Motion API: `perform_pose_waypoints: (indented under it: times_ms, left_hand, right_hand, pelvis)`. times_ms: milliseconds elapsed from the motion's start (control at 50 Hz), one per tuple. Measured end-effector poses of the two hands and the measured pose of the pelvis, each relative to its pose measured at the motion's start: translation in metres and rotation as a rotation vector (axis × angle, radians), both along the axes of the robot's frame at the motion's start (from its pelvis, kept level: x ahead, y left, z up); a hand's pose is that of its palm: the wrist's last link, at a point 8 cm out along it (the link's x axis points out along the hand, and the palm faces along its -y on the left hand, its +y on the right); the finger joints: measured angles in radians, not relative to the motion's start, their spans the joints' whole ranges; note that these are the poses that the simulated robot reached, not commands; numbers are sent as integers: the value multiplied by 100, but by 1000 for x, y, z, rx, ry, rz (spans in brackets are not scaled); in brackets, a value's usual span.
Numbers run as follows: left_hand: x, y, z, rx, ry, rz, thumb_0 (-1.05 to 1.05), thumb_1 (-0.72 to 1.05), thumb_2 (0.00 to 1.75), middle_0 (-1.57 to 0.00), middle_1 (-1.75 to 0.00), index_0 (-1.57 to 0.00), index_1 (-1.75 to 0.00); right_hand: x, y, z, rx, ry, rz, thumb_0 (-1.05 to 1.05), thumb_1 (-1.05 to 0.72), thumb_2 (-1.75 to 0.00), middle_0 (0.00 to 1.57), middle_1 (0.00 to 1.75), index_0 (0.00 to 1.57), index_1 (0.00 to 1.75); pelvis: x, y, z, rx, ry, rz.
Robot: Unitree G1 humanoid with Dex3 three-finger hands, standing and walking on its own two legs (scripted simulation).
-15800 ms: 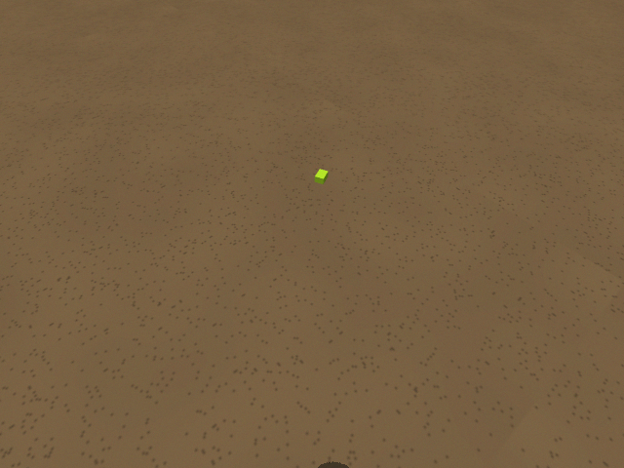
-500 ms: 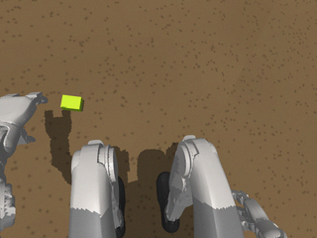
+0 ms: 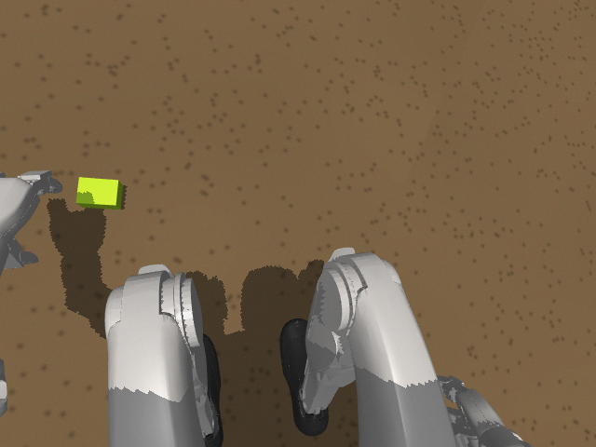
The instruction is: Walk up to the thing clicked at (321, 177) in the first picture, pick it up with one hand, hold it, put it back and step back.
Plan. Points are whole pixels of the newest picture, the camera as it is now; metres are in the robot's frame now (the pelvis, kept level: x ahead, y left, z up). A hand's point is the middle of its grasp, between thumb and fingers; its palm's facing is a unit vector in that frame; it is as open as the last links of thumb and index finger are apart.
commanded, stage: rise first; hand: left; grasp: from above
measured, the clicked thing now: (100, 193) +0.46 +0.29 -0.32
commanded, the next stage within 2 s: approach in 0.28 s
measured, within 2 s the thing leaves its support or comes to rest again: neither
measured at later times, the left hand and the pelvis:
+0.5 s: hand (28, 223) +0.38 +0.34 -0.20, palm faces -0.47 -0.05 -0.88, open 10.6 cm; pelvis +0.00 +0.00 -0.01, yaw -1 degrees
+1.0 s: hand (104, 166) +0.47 +0.25 -0.19, palm faces -0.46 +0.00 -0.89, open 11.0 cm; pelvis +0.00 -0.01 +0.00, yaw -1 degrees
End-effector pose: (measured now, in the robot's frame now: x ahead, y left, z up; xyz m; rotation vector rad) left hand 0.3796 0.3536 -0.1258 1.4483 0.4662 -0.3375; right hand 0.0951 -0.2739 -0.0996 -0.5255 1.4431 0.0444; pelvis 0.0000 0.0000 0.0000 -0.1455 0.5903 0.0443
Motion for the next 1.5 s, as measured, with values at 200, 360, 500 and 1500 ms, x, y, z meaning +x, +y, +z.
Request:
perform_pose_waypoints:
  times_ms: [200, 360, 500, 1500]
  left_hand:
    - [3, 0, -6, 10, -14, -10, 0, 2, 54, -56, -51, -58, -50]
    - [5, -2, -9, 18, -23, -25, 0, 4, 52, -58, -49, -59, -49]
    - [12, -8, -14, 32, -24, -46, 0, 3, 53, -57, -51, -58, -50]
    - [21, -30, -64, -43, -51, -166, 0, -19, 67, -23, -91, -32, -83]
  right_hand:
    - [5, 0, -5, -1, -12, 19, 0, -91, -90, 20, 30, 20, 30]
    - [10, 3, -7, 1, -34, 32, 0, -91, -90, 20, 30, 20, 30]
    - [10, 7, -7, 4, -45, 36, 0, -91, -90, 20, 29, 20, 30]
    - [34, 14, 5, -52, -37, 192, 0, -91, -89, 20, 29, 20, 30]
  pelvis:
    - [0, -1, -5, -2, -5, -4]
    - [0, 0, -9, -5, -11, -6]
    - [0, 1, -10, -6, -6, -5]
    - [5, 13, -23, -64, -46, -18]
